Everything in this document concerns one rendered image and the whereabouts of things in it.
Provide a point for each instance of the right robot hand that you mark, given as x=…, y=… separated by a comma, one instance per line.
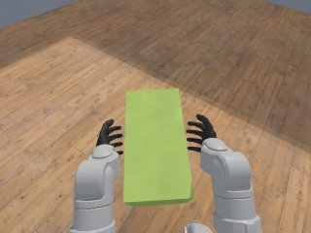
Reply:
x=206, y=133

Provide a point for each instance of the right robot thigh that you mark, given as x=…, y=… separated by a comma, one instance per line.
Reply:
x=195, y=227

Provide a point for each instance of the left robot hand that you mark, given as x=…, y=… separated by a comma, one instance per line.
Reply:
x=105, y=139

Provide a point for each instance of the carton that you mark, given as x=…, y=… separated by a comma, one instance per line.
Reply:
x=156, y=159

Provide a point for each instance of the robot right forearm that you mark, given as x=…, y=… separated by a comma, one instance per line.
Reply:
x=232, y=186

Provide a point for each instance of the robot left forearm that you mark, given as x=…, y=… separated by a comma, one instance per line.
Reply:
x=94, y=191

